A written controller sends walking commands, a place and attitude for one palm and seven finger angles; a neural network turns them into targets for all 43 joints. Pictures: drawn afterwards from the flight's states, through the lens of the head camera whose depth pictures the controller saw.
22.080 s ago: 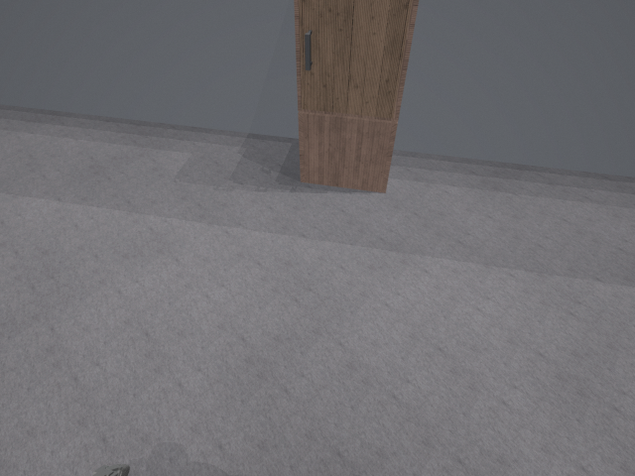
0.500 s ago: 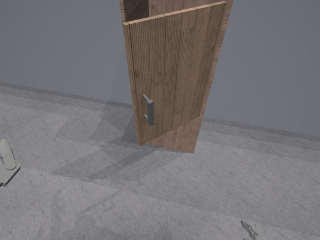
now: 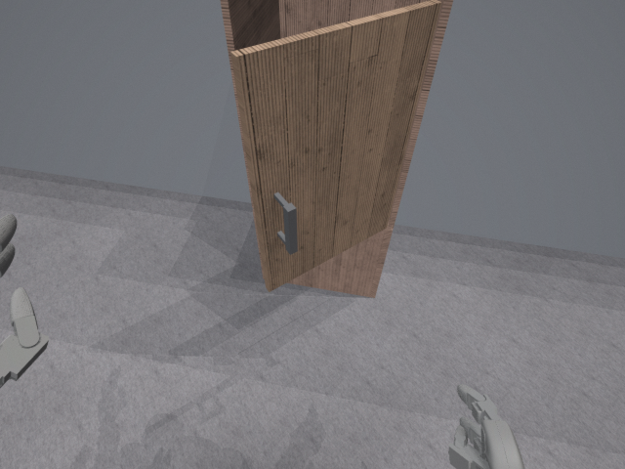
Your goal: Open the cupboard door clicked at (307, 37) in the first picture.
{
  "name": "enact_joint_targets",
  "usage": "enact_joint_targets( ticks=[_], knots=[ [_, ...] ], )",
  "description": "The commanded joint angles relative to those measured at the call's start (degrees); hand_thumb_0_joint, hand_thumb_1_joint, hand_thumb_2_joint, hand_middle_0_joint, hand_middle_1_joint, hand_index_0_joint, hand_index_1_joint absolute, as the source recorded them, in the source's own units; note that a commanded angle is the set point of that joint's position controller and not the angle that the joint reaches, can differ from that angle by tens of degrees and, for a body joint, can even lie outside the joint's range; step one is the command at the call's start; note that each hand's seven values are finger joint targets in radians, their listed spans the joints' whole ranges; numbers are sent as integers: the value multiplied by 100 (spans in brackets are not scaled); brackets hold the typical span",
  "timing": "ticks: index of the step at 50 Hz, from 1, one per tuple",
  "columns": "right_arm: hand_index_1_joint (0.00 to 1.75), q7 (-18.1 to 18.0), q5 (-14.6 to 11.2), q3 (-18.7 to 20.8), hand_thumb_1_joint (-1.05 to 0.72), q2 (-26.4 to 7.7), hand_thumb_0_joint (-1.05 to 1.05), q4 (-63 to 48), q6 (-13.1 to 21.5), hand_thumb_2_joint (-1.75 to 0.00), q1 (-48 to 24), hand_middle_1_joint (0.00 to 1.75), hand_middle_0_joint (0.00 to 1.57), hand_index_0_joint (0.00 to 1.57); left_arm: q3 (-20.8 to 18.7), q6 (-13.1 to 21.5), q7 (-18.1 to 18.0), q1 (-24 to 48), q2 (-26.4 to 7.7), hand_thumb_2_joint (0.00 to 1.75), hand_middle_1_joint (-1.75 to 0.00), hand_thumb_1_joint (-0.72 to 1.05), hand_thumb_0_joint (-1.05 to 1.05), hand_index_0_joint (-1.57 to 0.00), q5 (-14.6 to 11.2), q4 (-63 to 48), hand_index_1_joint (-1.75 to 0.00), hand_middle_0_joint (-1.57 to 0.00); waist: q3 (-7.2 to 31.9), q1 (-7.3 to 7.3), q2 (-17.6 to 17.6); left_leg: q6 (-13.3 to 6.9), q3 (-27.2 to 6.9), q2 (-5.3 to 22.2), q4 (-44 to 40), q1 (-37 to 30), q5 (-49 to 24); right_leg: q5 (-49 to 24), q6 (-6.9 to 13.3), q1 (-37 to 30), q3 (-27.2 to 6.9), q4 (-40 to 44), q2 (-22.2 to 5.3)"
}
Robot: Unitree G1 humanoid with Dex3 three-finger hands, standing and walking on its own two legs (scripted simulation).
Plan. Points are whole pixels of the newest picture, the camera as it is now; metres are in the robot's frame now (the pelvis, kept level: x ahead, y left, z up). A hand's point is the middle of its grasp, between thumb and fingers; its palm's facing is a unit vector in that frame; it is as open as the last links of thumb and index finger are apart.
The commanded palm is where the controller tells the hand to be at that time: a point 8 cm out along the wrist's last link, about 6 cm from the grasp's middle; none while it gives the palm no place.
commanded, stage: let the arm hang, fingers relaxed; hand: left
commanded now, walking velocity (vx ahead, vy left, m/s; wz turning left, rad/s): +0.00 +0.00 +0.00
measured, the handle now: (285, 224) +0.57 +0.09 -0.09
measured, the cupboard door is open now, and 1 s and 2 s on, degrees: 45 45 45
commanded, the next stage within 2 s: look to check the result in 1.16 s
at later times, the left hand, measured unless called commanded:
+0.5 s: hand out of the picture -0.05 +0.18 -0.18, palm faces +0.04 -0.98 -0.18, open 7.1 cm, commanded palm none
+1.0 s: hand out of the picture -0.01 +0.18 -0.17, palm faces +0.05 -0.98 -0.20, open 7.3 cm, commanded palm none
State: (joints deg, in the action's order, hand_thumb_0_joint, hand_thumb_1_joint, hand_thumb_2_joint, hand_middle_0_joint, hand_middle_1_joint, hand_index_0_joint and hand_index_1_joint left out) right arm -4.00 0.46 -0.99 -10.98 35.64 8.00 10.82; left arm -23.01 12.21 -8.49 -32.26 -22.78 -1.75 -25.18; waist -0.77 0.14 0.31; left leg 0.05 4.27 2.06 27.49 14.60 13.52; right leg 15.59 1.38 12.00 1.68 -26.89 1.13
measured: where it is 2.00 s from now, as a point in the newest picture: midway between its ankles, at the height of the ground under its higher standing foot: outside the picture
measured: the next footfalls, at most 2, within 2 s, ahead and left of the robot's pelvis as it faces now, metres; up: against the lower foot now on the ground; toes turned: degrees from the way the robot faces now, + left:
none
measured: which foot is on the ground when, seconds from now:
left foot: down 0.00-1.00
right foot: down 0.00-1.00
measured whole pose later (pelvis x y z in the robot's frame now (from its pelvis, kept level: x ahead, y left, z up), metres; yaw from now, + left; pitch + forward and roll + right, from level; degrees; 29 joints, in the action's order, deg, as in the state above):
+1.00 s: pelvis -0.02 +0.01 +0.00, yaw +2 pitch -2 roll +0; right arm -1.4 1.4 -0.2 -7.0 65.9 -0.7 16.1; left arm -0.4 0.0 -2.2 -14.2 -7.8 0.8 65.8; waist -2.0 -0.8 0.8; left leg -0.8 3.0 -0.1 22.9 11.5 9.7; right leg 13.7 0.8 9.4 3.0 -24.8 -0.8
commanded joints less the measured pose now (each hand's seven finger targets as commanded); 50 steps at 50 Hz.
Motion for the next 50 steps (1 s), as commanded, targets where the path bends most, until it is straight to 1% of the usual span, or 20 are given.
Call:
enact_joint_targets(
  ticks=[1,2,3,4,5,6,7,8,9,10,11,13,18,20,26,30,34,42,45,50],
  knots=[
    [30,-123,-12,304,-90,-757,0,-834,255,-90,-381,30,20,20,-845,286,-141,238,-1120,90,-30,90,0,-20,-59,-1122,-30,-20,706,-34,278,-57,-371,243,-418,-446,-1363,-1674,-110,-176,-534,499,-352],
    [30,-128,-13,295,-90,-745,0,-843,250,-90,-398,30,20,20,-777,280,-137,252,-1053,90,-30,90,0,-20,-51,-1113,-30,-20,676,-38,316,-60,-360,248,-438,-455,-1340,-1686,-113,-173,-552,526,-351],
    [30,407,-73,583,-90,-1756,0,584,326,-90,-750,30,20,20,1763,-652,698,705,-29,90,-30,90,0,-20,450,3302,-30,-20,222,-285,405,-161,-620,428,347,172,-2123,-2235,-5,375,-232,-289,-766],
    [30,420,-63,599,-90,-1526,0,594,-51,-90,-309,30,20,20,1624,-1067,816,648,45,90,-30,90,0,-20,390,3497,-30,-20,686,-143,466,-130,-583,523,134,-95,-2223,-1809,58,343,-454,-237,-705],
    [30,411,-12,516,-90,-1431,0,616,-187,-90,-243,30,20,20,1684,-1126,837,831,135,90,-30,90,0,-20,379,3689,-30,-20,709,-93,268,-272,-804,642,3,170,-1833,-1067,49,344,-274,-391,-576],
    [30,406,16,451,-90,-1408,0,625,-284,-90,-301,30,20,20,1716,-1121,849,1045,101,90,-30,90,0,-20,394,3991,-30,-20,640,-33,-95,-358,-942,690,-119,316,-1809,-815,41,248,-236,-469,-465],
    [30,402,48,388,-90,-1433,0,639,-356,-90,-367,30,20,20,1749,-1125,859,1154,27,90,-30,90,0,-20,386,4309,-30,-20,614,8,-445,-419,-1066,704,-203,471,-1514,-665,29,96,-262,-377,-482],
    [30,409,83,363,-90,-1450,0,730,-401,-90,-417,30,20,20,1775,-1111,865,1320,-69,90,-30,90,0,-20,397,4684,-30,-20,603,24,-780,-382,-1044,595,-167,431,-1331,-734,56,25,-375,-204,-543],
    [30,415,93,359,-90,-1454,0,833,-451,-90,-409,30,20,20,1792,-1091,862,1498,-181,90,-30,90,0,-20,395,5077,-30,-20,612,-2,-1017,-323,-926,459,-42,239,-1301,-993,120,70,-546,-40,-678],
    [30,415,99,354,-90,-1467,0,951,-513,-90,-398,30,20,20,1834,-1090,852,1713,-257,90,-30,90,0,-20,385,5464,-30,-20,576,-60,-1075,-264,-838,345,6,48,-1265,-1113,169,168,-660,87,-788],
    [30,425,105,320,-90,-1403,0,1073,-579,-90,-405,30,20,20,1900,-1106,832,1855,-245,90,-30,90,0,-20,360,5854,-30,-20,447,-81,-733,-222,-793,291,-81,-80,-1200,-1009,208,276,-678,173,-841],
    [30,415,133,240,-90,-1246,0,1325,-680,-90,-421,30,20,20,2021,-1152,794,2014,-185,90,-30,90,0,-20,323,6526,-30,-20,330,-84,-54,-177,-751,295,-330,-138,-1154,-945,149,147,-676,241,-790],
    [30,324,88,114,-90,-895,0,1966,-766,-90,-207,30,20,20,2173,-1165,757,1846,118,90,-30,90,0,-20,248,7850,-30,-20,259,-51,471,-108,-715,286,-657,-322,-682,-498,98,-118,-653,709,-744],
    [30,285,91,119,-90,-785,0,2189,-783,-90,-57,30,20,20,2151,-1166,745,1704,255,90,-30,90,0,-20,234,8224,-30,-20,226,-40,845,-109,-701,298,-737,-338,-515,-463,130,-199,-609,822,-744],
    [30,223,61,160,-90,-639,0,2612,-845,-90,457,30,20,20,2205,-1183,724,1510,483,90,-30,90,0,-20,220,8833,-30,-20,-136,-79,258,-134,-754,345,-884,-338,-129,-92,131,-27,-451,1036,-693],
    [30,203,70,167,-90,-506,0,2759,-854,-90,718,30,20,20,2222,-1215,699,1370,646,90,-30,90,0,-20,222,9004,-30,-20,-253,-81,111,-156,-800,364,-1016,-219,111,32,110,6,-389,961,-664],
    [30,201,73,175,-90,-361,0,2841,-851,-90,858,30,20,20,2223,-1216,674,1273,738,90,-30,90,0,-20,226,9062,-30,-20,-302,-72,-106,-176,-785,352,-1012,-226,62,50,102,77,-363,898,-660],
    [30,213,79,177,-90,-130,0,2925,-822,-90,917,30,20,20,2193,-1181,634,1266,850,90,-30,90,0,-20,239,9032,-30,-20,-411,-75,-101,-163,-709,317,-969,-233,-203,-86,77,146,-368,847,-682],
    [30,213,83,167,-90,-105,0,2957,-821,-90,901,30,20,20,2186,-1185,632,1316,884,90,-30,90,0,-20,242,9022,-30,-20,-625,-67,-52,-148,-699,305,-1008,-154,-117,-27,75,244,-381,882,-690],
    [30,209,94,163,-90,-88,0,2947,-801,-90,902,30,20,20,2171,-1170,638,1333,878,90,-30,90,0,-20,236,9008,-30,-20,-494,-62,156,-139,-691,301,-1027,-185,-172,-123,84,115,-416,872,-684]
  ],
)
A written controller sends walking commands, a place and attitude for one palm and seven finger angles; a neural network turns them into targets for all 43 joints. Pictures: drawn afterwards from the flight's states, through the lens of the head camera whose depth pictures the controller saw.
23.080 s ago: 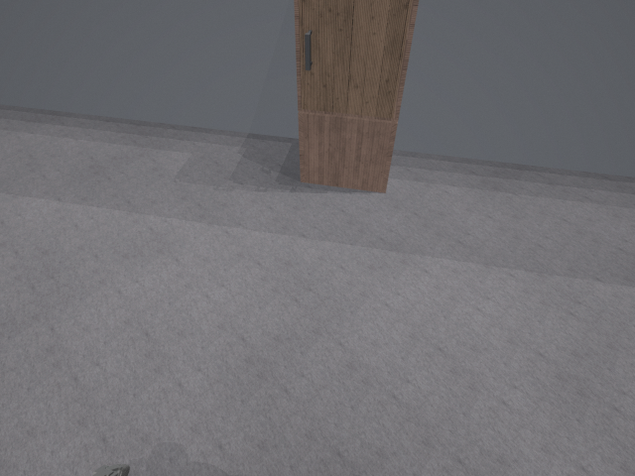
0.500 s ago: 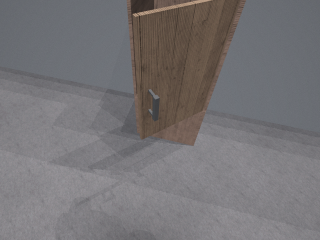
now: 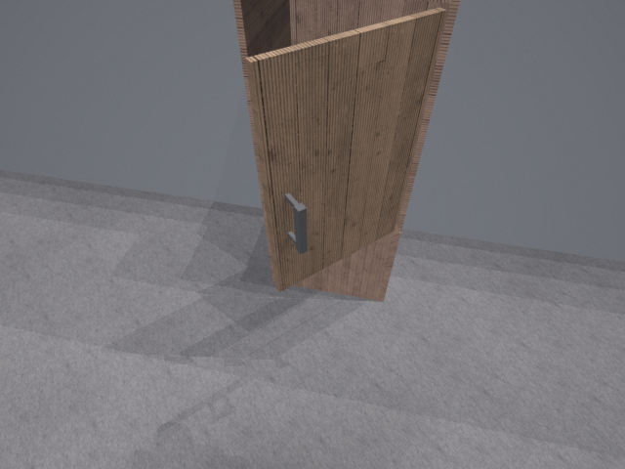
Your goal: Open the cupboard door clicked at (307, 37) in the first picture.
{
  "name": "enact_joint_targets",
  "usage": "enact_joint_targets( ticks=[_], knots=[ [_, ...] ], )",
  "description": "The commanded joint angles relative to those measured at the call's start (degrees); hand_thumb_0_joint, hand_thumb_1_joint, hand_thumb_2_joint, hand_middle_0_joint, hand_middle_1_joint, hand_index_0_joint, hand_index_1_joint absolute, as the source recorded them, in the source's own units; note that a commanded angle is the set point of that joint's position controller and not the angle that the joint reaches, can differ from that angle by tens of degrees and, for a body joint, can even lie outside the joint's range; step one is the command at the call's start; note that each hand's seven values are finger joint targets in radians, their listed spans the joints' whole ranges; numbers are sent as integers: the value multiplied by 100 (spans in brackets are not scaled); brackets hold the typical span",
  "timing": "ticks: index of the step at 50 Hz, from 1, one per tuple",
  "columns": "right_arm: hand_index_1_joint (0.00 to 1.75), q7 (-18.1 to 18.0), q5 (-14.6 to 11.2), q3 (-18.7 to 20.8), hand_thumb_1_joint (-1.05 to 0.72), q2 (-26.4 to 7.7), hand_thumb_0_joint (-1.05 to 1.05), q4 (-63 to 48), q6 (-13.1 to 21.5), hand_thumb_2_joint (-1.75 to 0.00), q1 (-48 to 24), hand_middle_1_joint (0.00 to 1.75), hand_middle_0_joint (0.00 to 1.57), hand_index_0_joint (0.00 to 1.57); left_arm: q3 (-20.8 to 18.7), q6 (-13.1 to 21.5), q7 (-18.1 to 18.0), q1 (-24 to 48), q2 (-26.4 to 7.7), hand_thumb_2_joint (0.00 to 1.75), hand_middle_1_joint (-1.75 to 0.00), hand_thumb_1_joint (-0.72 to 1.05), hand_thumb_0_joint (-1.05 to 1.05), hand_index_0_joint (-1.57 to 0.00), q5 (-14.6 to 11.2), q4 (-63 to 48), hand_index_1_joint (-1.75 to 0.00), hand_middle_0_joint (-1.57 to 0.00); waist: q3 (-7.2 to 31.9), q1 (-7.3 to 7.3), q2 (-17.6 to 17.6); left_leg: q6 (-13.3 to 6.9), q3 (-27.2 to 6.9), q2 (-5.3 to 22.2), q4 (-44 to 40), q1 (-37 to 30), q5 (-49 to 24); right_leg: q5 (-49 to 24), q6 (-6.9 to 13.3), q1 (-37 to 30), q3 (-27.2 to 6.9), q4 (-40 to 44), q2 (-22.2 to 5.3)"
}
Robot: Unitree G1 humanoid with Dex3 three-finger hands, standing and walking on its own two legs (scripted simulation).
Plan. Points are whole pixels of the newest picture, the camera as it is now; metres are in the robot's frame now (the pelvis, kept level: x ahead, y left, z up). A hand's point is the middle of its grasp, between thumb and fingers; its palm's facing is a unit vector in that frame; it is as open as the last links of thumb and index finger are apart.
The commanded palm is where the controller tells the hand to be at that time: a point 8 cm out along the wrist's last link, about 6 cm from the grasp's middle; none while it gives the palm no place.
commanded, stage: let the arm hang, fingers relaxed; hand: left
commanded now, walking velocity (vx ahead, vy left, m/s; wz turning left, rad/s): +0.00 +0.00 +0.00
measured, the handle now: (295, 224) +0.59 +0.07 -0.09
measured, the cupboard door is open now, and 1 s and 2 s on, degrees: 45 45 45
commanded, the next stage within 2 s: look to check the result in 0.16 s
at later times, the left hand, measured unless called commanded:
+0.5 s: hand out of the picture +0.00 +0.16 -0.17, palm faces +0.04 -0.98 -0.19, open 7.4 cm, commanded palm none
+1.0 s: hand out of the picture +0.02 +0.16 -0.18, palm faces +0.02 -0.98 -0.19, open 7.4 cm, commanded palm none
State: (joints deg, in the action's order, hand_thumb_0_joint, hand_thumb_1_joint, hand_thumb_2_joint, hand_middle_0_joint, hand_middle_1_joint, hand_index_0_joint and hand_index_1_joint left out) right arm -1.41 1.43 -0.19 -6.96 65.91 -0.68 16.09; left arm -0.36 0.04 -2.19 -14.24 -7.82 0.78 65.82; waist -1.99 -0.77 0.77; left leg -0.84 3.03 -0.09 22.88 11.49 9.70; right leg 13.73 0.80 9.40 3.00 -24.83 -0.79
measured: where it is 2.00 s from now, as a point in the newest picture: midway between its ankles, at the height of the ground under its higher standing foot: outside the picture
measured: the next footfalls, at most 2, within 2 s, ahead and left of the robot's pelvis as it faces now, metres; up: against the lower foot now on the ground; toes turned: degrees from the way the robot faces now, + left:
left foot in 1.76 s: +0.11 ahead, +0.10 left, +0.00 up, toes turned -30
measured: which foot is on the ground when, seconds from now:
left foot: down 0.00-1.00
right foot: down 0.00-1.00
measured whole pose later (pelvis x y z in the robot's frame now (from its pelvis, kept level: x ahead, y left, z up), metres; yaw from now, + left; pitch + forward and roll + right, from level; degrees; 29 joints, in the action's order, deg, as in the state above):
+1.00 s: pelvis +0.01 -0.01 +0.00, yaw -2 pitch -1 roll +0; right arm -2.2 1.3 0.6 -8.3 65.2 -0.9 13.8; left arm -1.6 -0.5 -1.5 -14.8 -8.4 0.8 65.1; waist -3.4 0.3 0.4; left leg 0.5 3.7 2.0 24.2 11.0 11.7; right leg 14.3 2.0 8.6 2.2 -24.2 1.2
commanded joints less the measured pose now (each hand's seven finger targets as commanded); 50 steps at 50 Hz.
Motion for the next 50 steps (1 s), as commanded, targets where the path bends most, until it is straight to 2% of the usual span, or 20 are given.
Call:
enact_joint_targets(
  ticks=[1,8,9,15,21,24,26,30,32,36,37,43,48,50],
  knots=[
    [30,-50,-17,89,-90,-495,0,-103,75,-90,392,30,20,20,-107,56,8,-468,-653,90,-30,90,0,-20,-14,-108,-30,-20,-347,38,-17,-55,-552,525,-527,99,94,4,142,336,-507,669,-500],
    [30,-60,-18,86,-90,-552,0,-94,95,-90,343,30,20,20,-97,85,17,-418,-659,90,-30,90,0,-20,-26,-105,-30,-20,-219,19,24,-46,-533,547,-463,-97,-254,-254,138,249,-540,723,-527],
    [30,-61,-19,91,-90,-551,0,-90,95,-90,329,30,20,20,-94,90,15,-416,-659,90,-30,90,0,-20,-25,-96,-30,-20,-227,16,-77,-45,-534,552,-459,-124,-315,-302,137,251,-537,729,-528],
    [30,-68,-18,86,-90,-593,0,-77,84,-90,285,30,20,20,-83,93,15,-420,-659,90,-30,90,0,-20,-31,-72,-30,-20,-265,4,30,-29,-524,548,-449,-155,-289,-244,145,257,-552,806,-527],
    [30,-75,-32,90,-90,-632,0,-100,83,-90,238,30,20,20,-82,103,9,-451,-662,90,-30,90,0,-20,-30,-54,-30,-20,-212,13,-65,-34,-527,559,-419,-235,-360,-311,140,225,-525,829,-516],
    [30,-75,-24,90,-90,-607,0,-79,88,-90,203,30,20,20,-79,100,10,-452,-653,90,-30,90,0,-20,-29,-43,-30,-20,-230,9,15,-30,-527,564,-456,-256,-385,-351,140,226,-541,833,-534],
    [30,-80,-35,92,-90,-639,0,-99,90,-90,204,30,20,20,-87,112,8,-474,-671,90,-30,90,0,-20,-30,-44,-30,-20,-156,20,-106,-40,-524,576,-423,-298,-452,-409,138,179,-534,849,-527],
    [30,-82,-24,78,-90,-648,0,-70,91,-90,204,30,20,20,-71,104,10,-433,-648,90,-30,90,0,-20,-31,-29,-30,-20,-268,6,-82,-23,-538,573,-462,-243,-434,-403,133,191,-530,850,-518],
    [30,-80,-21,75,-90,-633,0,-72,87,-90,159,30,20,20,-71,98,11,-436,-660,90,-30,90,0,-20,-30,-31,-30,-20,-329,13,35,-22,-529,568,-474,-229,-405,-367,143,219,-539,866,-520],
    [30,-80,-32,86,-90,-674,0,-91,98,-90,167,30,20,20,-88,113,10,-450,-695,90,-30,90,0,-20,-29,-42,-30,-20,-163,38,-113,-32,-529,577,-452,-306,-490,-451,139,118,-518,860,-526],
    [30,-82,-25,76,-90,-676,0,-77,99,-90,154,30,20,20,-78,109,14,-418,-684,90,-30,90,0,-20,-32,-42,-30,-20,-183,18,-25,-22,-517,578,-447,-293,-500,-476,138,119,-531,860,-535],
    [30,-83,-20,76,-90,-662,0,-65,93,-90,146,30,20,20,-77,109,12,-417,-676,90,-30,90,0,-20,-35,-47,-30,-20,-244,23,-5,-11,-519,572,-459,-280,-475,-466,144,129,-548,892,-526],
    [30,-163,-17,252,-90,-804,0,-178,9,-90,250,30,20,20,-300,-41,53,-294,-856,90,-30,90,0,-20,15,-304,-30,-20,-147,-4,-136,-7,-185,725,59,-254,-456,-1141,239,379,-790,422,-518],
    [30,-189,-16,333,-90,-895,0,-325,-29,-90,177,30,20,20,-395,-113,97,-234,-929,90,-30,90,0,-20,31,-461,-30,-20,-112,-1,-134,-21,-105,781,201,-162,-185,-1076,289,536,-941,264,-497]
  ],
)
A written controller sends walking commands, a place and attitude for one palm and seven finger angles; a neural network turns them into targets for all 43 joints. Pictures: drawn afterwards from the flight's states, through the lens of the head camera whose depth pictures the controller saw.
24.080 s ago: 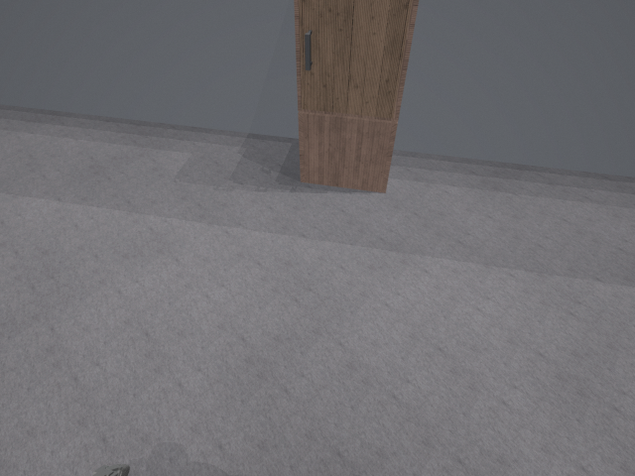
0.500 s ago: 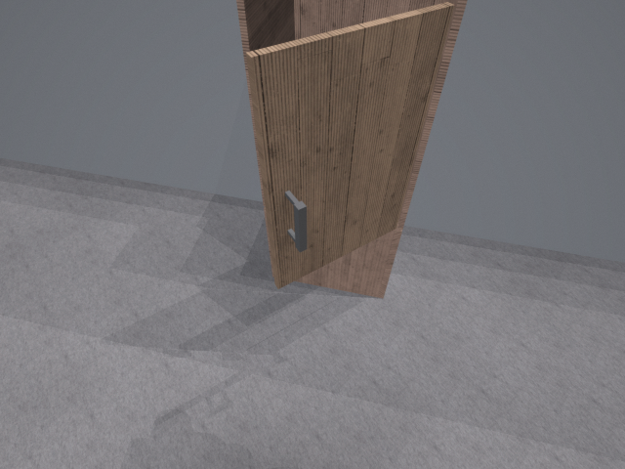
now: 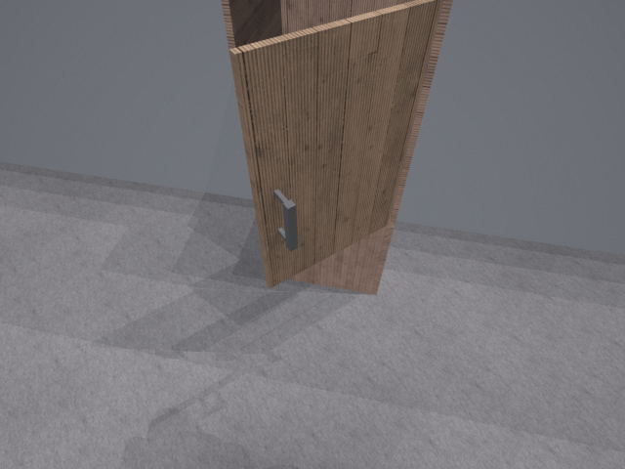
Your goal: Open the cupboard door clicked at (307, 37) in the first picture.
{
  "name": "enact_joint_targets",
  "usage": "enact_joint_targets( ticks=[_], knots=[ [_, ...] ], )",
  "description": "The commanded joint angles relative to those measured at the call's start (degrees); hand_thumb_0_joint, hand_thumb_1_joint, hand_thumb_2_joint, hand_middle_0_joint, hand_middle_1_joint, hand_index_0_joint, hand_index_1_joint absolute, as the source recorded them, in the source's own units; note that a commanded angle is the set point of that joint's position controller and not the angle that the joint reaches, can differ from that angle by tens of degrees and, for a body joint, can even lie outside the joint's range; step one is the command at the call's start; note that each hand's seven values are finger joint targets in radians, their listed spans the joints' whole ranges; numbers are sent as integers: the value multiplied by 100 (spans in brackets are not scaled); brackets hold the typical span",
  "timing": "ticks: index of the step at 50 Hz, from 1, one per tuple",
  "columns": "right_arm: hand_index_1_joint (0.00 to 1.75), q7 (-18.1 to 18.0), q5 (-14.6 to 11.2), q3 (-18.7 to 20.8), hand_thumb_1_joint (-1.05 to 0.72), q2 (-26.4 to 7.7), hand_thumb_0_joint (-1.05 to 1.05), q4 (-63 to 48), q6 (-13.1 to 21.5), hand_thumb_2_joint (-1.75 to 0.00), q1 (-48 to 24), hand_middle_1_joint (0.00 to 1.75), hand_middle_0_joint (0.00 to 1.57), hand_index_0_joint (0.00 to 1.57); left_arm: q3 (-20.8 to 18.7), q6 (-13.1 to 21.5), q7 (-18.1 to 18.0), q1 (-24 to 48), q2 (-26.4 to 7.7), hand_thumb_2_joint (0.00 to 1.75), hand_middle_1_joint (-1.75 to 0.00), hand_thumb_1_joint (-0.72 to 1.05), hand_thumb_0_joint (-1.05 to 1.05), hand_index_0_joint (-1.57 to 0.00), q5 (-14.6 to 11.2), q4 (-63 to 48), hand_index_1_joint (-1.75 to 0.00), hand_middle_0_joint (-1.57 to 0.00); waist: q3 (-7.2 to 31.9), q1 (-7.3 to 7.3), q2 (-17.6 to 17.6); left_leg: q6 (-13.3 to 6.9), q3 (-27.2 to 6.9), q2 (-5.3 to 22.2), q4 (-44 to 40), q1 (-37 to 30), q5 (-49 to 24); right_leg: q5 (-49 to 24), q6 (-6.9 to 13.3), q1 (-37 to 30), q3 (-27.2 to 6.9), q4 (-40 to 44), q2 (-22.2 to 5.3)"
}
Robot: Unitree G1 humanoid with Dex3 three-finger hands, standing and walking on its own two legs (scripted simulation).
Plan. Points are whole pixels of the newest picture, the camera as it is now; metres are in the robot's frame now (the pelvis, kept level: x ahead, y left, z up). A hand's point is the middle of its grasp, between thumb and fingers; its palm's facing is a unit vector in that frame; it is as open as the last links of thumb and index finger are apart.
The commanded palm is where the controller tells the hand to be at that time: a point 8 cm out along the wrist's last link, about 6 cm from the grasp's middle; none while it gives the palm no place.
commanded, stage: walk to a spot facing it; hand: left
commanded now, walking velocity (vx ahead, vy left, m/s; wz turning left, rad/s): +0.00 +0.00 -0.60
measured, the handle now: (285, 220) +0.58 +0.10 -0.09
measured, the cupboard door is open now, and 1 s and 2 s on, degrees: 45 45 45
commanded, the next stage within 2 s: none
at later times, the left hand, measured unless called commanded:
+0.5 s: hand out of the picture +0.08 +0.17 -0.16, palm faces -0.18 -0.94 -0.30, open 7.4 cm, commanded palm none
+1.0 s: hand (229, 431) +0.20 +0.15 -0.17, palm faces -0.51 -0.83 -0.25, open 7.4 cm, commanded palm none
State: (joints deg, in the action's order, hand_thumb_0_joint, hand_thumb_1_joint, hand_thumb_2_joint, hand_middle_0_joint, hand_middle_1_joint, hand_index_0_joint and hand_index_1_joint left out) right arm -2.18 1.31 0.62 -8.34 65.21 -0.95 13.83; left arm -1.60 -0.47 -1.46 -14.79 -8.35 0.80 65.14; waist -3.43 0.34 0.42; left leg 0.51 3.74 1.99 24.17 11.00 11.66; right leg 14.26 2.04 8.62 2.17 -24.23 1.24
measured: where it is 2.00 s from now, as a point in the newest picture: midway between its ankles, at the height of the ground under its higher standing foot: outside the picture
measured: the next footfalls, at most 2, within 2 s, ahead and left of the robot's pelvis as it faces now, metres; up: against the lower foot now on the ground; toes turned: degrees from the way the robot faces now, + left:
left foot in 0.76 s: +0.09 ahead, +0.12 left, +0.00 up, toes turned -29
right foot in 1.06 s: -0.04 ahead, -0.15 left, +0.00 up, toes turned -39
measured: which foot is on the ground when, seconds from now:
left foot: down 0.00-0.30, up 0.32-0.74, down 0.76-1.00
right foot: down 0.00-0.76, up 0.78-1.00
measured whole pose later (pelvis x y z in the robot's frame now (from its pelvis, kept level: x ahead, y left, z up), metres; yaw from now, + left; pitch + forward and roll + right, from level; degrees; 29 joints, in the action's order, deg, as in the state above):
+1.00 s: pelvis +0.00 +0.00 -0.01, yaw -34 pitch +0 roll -2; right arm -1.7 2.2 1.3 -13.0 50.6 -1.3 12.0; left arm -5.1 -3.7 2.2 -8.5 -16.8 1.1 49.9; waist -7.4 1.4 0.1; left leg 3.0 2.4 7.0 31.0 12.8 18.1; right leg 25.5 -2.2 24.5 2.1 -47.8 -0.4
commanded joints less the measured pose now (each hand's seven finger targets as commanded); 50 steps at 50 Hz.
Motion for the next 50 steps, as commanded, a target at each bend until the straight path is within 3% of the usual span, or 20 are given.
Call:
enact_joint_targets(
  ticks=[1,6,9,11,13,14,15,16,17,20,33,36,37,38,39,40,41,43,47,50],
  knots=[
    [30,-116,-7,283,-90,-776,0,-343,-13,-90,364,30,20,20,-304,-84,34,-156,-879,90,-30,90,0,-20,37,-466,-30,-20,45,-93,-128,-163,-151,601,117,-77,-239,-1030,177,696,-926,156,-671],
    [30,-116,14,417,-90,-1032,0,-689,-15,-90,167,30,20,20,-394,-175,126,38,-890,90,-30,90,0,-20,66,-847,-30,-20,-61,-62,430,-362,-472,1049,-197,-9,499,-398,122,1337,-975,-499,-299],
    [30,-106,52,515,-90,-1327,0,-883,29,-90,32,30,20,20,-415,-237,199,14,-765,90,-30,90,0,-20,76,-1015,-30,-20,196,8,1118,-830,-998,1930,-775,117,542,819,-38,1358,-311,-1998,-21],
    [30,-96,73,503,-90,-1369,0,-1015,56,-90,-107,30,20,20,-417,-248,234,37,-718,90,-30,90,0,-20,76,-1099,-30,-20,292,75,996,-946,-831,2117,-595,141,-78,1316,-55,1199,-271,-2219,-215],
    [30,-90,63,498,-90,-1375,0,-1159,36,-90,-449,30,20,20,-449,-203,251,-415,-793,90,-30,90,0,-20,84,-1040,-30,-20,265,382,457,-544,-111,1650,491,570,-632,257,-49,454,-318,-917,-263],
    [30,-76,1,485,-90,-1147,0,-1275,-10,-90,-511,30,20,20,-515,-139,199,-563,-1190,90,-30,90,0,-20,138,-1021,-30,-20,200,431,-946,-86,451,778,1723,1112,351,-981,135,191,-1493,289,-841],
    [30,-24,-52,433,-90,-857,0,-1465,-33,-90,-569,30,20,20,-594,-118,127,-493,-1721,90,-30,90,0,-20,141,-1059,-30,-20,85,390,-2143,182,551,-16,3047,2024,2313,-1946,654,-18,-3015,837,-1948],
    [30,-55,-25,454,-90,-1045,0,-1483,-119,-90,-674,30,20,20,-612,-119,45,-609,-1609,90,-30,90,0,-20,78,-1081,-30,-20,194,461,-1714,127,-214,42,3868,2103,2215,-1925,684,55,-3196,860,-1895],
    [30,-61,-42,477,-90,-1010,0,-1442,-118,-90,-771,30,20,20,-623,-128,18,-277,-1552,90,-30,90,0,-20,77,-1142,-30,-20,34,279,-1165,135,-493,106,4210,2365,1930,-2071,888,-2,-3097,604,-1741],
    [30,-11,-33,405,-90,-870,0,-1491,-83,-90,-832,30,20,20,-565,-50,-5,-86,-1387,90,-30,90,0,-20,55,-1321,-30,-20,480,158,-407,256,-550,118,4059,2247,1372,-2681,1021,-438,-2578,256,-1369],
    [30,-34,-142,368,-90,-913,0,-1859,-4,-90,-1023,30,20,20,-622,-121,53,-66,-1641,90,-30,90,0,-20,91,-1631,-30,-20,636,166,-781,197,-598,-261,1760,1166,1249,-2625,880,-234,-3116,152,-944],
    [30,-74,-147,397,-90,-1100,0,-1691,84,-90,-318,30,20,20,-560,-133,68,352,-1496,90,-30,90,0,-20,30,-1755,-30,-20,731,-240,-526,59,-840,4,-99,-660,247,-1620,295,1145,-2776,-344,-465],
    [30,-109,-62,471,-90,-1632,0,-1694,153,-90,-159,30,20,20,-492,-142,121,275,-1192,90,-30,90,0,-20,-31,-1886,-30,-20,807,-255,861,-394,-2155,1261,-746,-1484,211,-2,-61,2307,-2002,-1145,279],
    [30,-130,12,529,-90,-1980,0,-1790,136,-90,-42,30,20,20,-453,-119,198,400,-1134,90,-30,90,0,-20,-17,-2050,-30,-20,665,-252,1617,-1105,-3207,2615,-1040,-1206,-477,2086,-377,2733,-838,-2622,436],
    [30,-170,45,506,-90,-2030,0,-1951,110,-90,-235,30,20,20,-520,-85,273,447,-1310,90,-30,90,0,-20,53,-2182,-30,-20,445,-149,871,-1459,-3056,2800,-930,-236,-519,1981,-494,2517,-708,-3557,-5],
    [30,-130,107,421,-90,-1692,0,-1857,163,-90,-243,30,20,20,-535,-127,282,519,-1271,90,-30,90,0,-20,135,-1972,-30,-20,446,-84,979,-1221,-2581,2146,-670,-349,-1731,1691,-505,2540,-727,-4062,87],
    [30,-129,84,348,-90,-1554,0,-1896,168,-90,-309,30,20,20,-511,-140,283,389,-1231,90,-30,90,0,-20,98,-1923,-30,-20,552,-2,1325,-1051,-1886,1913,-365,-359,-2561,1599,-512,2546,-647,-4275,-42],
    [30,-112,87,331,-90,-1460,0,-1926,150,-90,-348,30,20,20,-445,-187,339,521,-1089,90,-30,90,0,-20,25,-1945,-30,-20,538,27,1101,-869,-987,1505,-123,-491,-3136,1394,-551,2396,-365,-3948,-148],
    [30,-54,88,415,-90,-1688,0,-1816,104,-90,-61,30,20,20,-341,-206,408,753,-984,90,-30,90,0,-20,22,-2007,-30,-20,489,-141,1167,-689,-504,1491,49,-173,-2708,1207,-447,1412,201,-2371,-72],
    [30,-9,52,457,-90,-1797,0,-1799,59,-90,-96,30,20,20,-364,-177,416,423,-1108,90,-30,90,0,-20,16,-1906,-30,-20,479,41,1098,-409,-285,1420,597,202,-2058,399,-293,455,352,-1081,44]
  ],
)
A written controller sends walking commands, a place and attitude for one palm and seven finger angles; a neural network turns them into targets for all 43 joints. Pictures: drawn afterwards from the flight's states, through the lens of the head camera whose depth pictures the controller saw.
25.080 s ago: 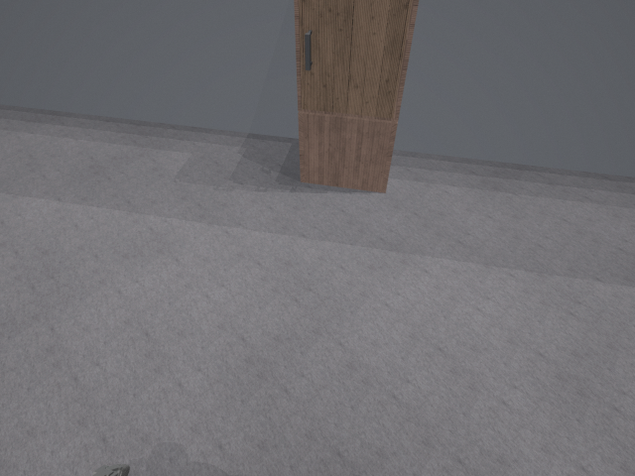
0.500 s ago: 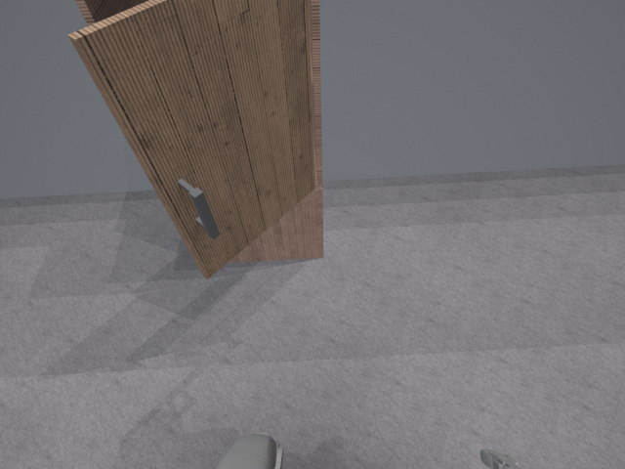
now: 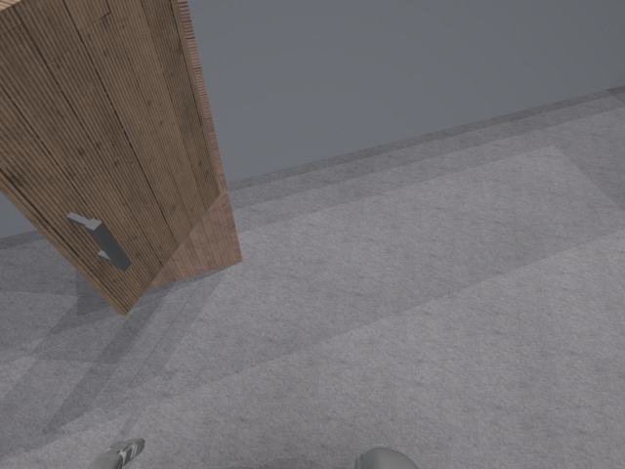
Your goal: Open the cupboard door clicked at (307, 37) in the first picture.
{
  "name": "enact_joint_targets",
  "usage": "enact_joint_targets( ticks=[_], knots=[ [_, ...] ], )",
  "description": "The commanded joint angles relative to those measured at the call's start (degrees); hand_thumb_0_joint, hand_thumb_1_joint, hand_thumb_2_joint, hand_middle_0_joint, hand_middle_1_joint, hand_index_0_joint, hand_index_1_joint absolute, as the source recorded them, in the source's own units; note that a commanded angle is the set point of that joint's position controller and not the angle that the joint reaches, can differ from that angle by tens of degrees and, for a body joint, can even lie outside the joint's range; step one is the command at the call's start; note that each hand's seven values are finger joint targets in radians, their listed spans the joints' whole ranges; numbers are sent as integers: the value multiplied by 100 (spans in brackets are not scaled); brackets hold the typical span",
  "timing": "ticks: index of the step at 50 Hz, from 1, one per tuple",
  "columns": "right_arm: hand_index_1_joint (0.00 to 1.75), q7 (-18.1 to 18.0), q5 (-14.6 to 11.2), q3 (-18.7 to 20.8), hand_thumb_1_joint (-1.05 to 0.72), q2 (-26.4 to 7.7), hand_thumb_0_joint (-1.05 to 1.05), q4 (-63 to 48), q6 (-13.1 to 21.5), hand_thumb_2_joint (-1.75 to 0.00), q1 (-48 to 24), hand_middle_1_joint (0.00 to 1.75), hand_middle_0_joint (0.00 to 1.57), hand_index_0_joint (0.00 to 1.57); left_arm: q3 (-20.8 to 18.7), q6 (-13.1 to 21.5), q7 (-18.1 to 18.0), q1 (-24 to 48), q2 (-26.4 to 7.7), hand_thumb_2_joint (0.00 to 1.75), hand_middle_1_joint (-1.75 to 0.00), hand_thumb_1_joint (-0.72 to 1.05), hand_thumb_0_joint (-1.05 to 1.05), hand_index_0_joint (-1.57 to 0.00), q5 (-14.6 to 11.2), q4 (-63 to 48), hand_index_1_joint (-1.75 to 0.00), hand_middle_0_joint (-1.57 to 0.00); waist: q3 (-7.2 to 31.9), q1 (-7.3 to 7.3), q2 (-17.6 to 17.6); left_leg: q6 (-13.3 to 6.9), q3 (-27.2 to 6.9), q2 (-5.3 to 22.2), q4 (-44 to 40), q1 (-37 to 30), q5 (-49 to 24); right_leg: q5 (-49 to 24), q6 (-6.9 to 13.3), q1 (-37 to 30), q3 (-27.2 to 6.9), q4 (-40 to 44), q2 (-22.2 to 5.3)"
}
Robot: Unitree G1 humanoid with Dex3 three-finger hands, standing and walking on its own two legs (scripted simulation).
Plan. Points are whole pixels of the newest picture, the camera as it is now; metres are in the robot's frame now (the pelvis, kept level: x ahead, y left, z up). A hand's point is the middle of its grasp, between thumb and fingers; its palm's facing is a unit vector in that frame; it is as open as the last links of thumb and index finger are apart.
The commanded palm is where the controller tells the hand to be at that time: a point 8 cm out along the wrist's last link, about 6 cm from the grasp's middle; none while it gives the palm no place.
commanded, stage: walk to a spot facing it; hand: left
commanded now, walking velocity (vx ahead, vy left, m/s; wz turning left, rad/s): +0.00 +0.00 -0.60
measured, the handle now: (100, 242) +0.43 +0.40 -0.09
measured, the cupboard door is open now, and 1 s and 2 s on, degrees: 45 45 45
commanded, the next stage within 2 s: turn to face it in 2.00 s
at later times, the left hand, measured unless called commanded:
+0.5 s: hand (223, 422) +0.19 +0.15 -0.16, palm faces -0.31 -0.93 -0.19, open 7.4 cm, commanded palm none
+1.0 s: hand (257, 399) +0.22 +0.10 -0.18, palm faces -0.56 -0.81 -0.18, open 7.4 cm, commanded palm none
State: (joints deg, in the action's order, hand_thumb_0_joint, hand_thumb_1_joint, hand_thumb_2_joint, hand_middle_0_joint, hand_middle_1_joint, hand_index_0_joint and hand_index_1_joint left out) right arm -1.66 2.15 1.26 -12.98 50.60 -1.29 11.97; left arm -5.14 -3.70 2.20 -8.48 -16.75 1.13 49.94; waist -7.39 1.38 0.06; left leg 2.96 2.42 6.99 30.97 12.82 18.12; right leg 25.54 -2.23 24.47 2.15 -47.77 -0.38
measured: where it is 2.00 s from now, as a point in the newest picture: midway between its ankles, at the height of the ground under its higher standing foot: (446, 420)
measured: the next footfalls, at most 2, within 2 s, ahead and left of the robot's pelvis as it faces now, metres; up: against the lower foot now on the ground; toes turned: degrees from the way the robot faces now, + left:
right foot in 0.06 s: +0.05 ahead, -0.15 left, +0.00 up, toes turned -5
left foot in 0.30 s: +0.09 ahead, +0.11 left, +0.00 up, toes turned -9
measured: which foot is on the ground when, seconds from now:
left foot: down 0.00-0.06, up 0.08-0.28, down 0.30-0.60, up 0.62-0.88, down 0.90-1.00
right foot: up 0.00-0.04, down 0.06-0.30, up 0.32-0.58, down 0.60-0.90, up 0.92-1.00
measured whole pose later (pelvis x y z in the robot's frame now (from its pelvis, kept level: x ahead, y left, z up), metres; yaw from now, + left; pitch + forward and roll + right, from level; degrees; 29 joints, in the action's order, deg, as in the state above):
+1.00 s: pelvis +0.07 -0.04 +0.00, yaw -38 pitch +1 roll -1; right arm -0.5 2.2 1.4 -12.1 49.3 3.2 14.3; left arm -5.3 -2.7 2.8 -15.5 -14.5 2.0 55.2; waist -2.5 0.7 -2.4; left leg -0.2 6.0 4.4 32.4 15.4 17.7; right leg 24.8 0.7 26.0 -1.3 -60.7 0.4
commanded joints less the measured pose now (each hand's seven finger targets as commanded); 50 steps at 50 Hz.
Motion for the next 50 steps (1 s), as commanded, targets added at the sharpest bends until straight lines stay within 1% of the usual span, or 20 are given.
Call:
enact_joint_targets(
  ticks=[1,3,5,13,14,15,16,21,27,28,29,30,31,33,40,43,44,45,46,50],
  knots=[
    [30,-27,-64,406,-90,-1303,0,-384,89,-90,57,30,20,20,-44,185,26,-490,-457,90,-30,90,0,-20,-12,-304,-30,-20,921,81,821,-422,38,706,468,416,-2268,-1496,247,-1785,200,1930,119],
    [30,-1,-169,265,-90,-694,0,-737,65,-90,-301,30,20,20,-249,256,-131,-1120,-1544,90,-30,90,0,-20,21,-141,-30,-20,1151,466,-1740,113,475,-357,2850,2117,2133,-4149,1453,-2558,-2887,2782,-2269],
    [30,-43,-166,287,-90,-782,0,-633,36,-90,-315,30,20,20,-253,194,-221,-696,-1348,90,-30,90,0,-20,51,-239,-30,-20,1090,261,-1780,14,-247,-185,3478,2243,1676,-2949,1644,-2043,-2774,2621,-1696],
    [30,-16,-169,251,-90,-622,0,-119,74,-90,749,30,20,20,-111,105,-217,322,-922,90,-30,90,0,-20,5,-486,-30,-20,864,-489,-748,-1,73,-551,27,-349,-177,-1582,841,-61,-2045,2225,-730],
    [30,-52,-123,311,-90,-991,0,-121,125,-90,907,30,20,20,-45,60,-184,334,-660,90,-30,90,0,-20,-39,-605,-30,-20,812,-545,108,-290,-874,139,-921,-769,358,-623,523,703,-1703,1625,-202],
    [30,-78,-12,421,-90,-1630,0,-182,185,-90,1033,30,20,20,35,41,-120,298,-297,90,-30,90,0,-20,-86,-740,-30,-20,751,-580,1846,-944,-2755,1774,-1894,-728,650,603,139,1263,-661,-31,536],
    [30,-96,-32,418,-90,-1729,0,-285,209,-90,906,30,20,20,3,83,-82,372,-500,90,-30,90,0,-20,-24,-816,-30,-20,727,-489,1373,-1399,-3121,2366,-2019,-75,640,783,90,978,-687,-1000,105],
    [30,-104,-1,278,-90,-1134,0,-340,222,-90,180,30,20,20,19,71,62,208,-133,90,-30,90,0,-20,7,-499,-30,-20,675,-149,1261,-893,-288,1084,-1100,-147,-2155,171,-61,351,40,-799,-113],
    [30,-22,-56,415,-90,-1291,0,-119,161,-90,666,30,20,20,50,183,-3,77,-162,90,-30,90,0,-20,-19,-450,-30,-20,1046,-261,1197,-587,254,1126,-131,-497,-3092,-785,165,-955,454,1623,171],
    [30,-6,-91,425,-90,-1247,0,-189,140,-90,555,30,20,20,-4,204,-30,-246,-358,90,-30,90,0,-20,-15,-364,-30,-20,1052,-87,884,-351,413,984,359,1,-2477,-1610,289,-1652,191,2271,3],
    [30,17,-154,387,-90,-888,0,-345,115,-90,439,30,20,20,-126,253,-108,-586,-926,90,-30,90,0,-20,50,-253,-30,-20,1169,56,-712,16,940,373,1435,1207,-806,-3211,718,-2626,-1411,2713,-1212],
    [30,14,-163,272,-90,-635,0,-621,71,-90,-17,30,20,20,-210,261,-157,-961,-1367,90,-30,90,0,-20,13,-136,-30,-20,1075,376,-1693,167,681,-200,2519,2104,2052,-3973,1386,-2604,-2517,2914,-2224],
    [30,-1,-139,264,-90,-649,0,-706,52,-90,-254,30,20,20,-238,243,-197,-1089,-1354,90,-30,90,0,-20,-15,-105,-30,-20,970,492,-1103,80,94,-167,2997,2401,1918,-3554,1664,-2588,-2582,2775,-2134],
    [30,-7,-129,302,-90,-747,0,-558,78,-90,-321,30,20,20,-209,274,-278,-668,-945,90,-30,90,0,-20,0,-143,-30,-20,1039,242,-1636,118,-197,-46,3325,2712,1302,-2660,1581,-2732,-2317,2731,-1596],
    [30,229,-117,342,-90,-514,0,-518,168,-90,-358,30,20,20,-189,412,-143,-321,-962,90,-30,90,0,-20,62,-182,-30,-20,308,-34,-1001,76,143,-495,1411,1021,563,558,1410,-701,-2403,3442,-1106],
    [30,142,-116,346,-90,-606,0,-206,307,-90,657,30,20,20,-158,414,-105,6,-726,90,-30,90,0,-20,34,-231,-30,-20,529,-591,-569,4,227,-589,-224,-1007,21,847,1019,457,-2074,2674,-592],
    [30,41,-65,423,-90,-1038,0,-21,378,-90,1314,30,20,20,-63,401,-67,43,-313,90,-30,90,0,-20,10,-340,-30,-20,763,-876,642,-244,-866,275,-1076,-1925,1126,850,695,1294,-1507,1361,21],
    [30,-16,63,532,-90,-1674,0,80,435,-90,1982,30,20,20,11,397,-24,134,24,90,-30,90,0,-20,-42,-574,-30,-20,900,-1075,2285,-867,-3277,2125,-2072,-2152,2529,1232,291,2212,-351,-786,614],
    [30,-54,-7,499,-90,-1689,0,-2,438,-90,1828,30,20,20,-47,453,55,509,-283,90,-30,90,0,-20,10,-745,-30,-20,561,-959,1119,-1344,-3723,2596,-2375,-1516,2679,731,326,2307,-704,-1374,-122],
    [30,-8,-28,222,-90,-848,0,-127,561,-90,849,30,20,20,-62,384,216,119,7,90,-30,90,0,-20,113,-298,-30,-20,170,-245,925,-715,-963,1254,-2134,-604,327,-1010,152,1910,-285,-2062,-482]
  ],
)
